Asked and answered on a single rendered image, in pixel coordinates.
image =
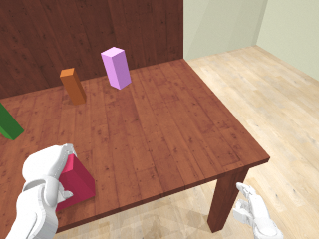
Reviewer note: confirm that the left robot hand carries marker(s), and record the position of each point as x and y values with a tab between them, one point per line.
50	162

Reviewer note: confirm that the right robot hand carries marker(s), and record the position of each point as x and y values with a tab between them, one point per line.
246	212

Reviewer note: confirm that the robot right forearm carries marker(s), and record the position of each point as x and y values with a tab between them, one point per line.
265	228

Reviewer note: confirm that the robot left forearm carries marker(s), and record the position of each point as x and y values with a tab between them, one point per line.
36	209

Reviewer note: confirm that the table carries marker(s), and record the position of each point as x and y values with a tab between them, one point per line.
163	133

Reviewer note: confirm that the sponge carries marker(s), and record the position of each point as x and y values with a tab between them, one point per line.
76	179

